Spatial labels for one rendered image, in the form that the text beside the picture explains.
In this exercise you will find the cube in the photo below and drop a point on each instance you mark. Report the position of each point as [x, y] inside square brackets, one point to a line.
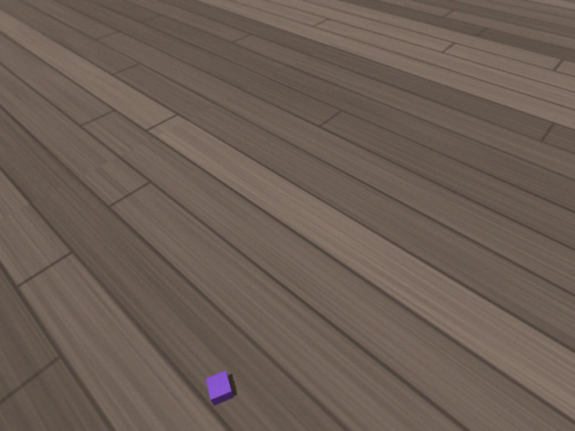
[219, 388]

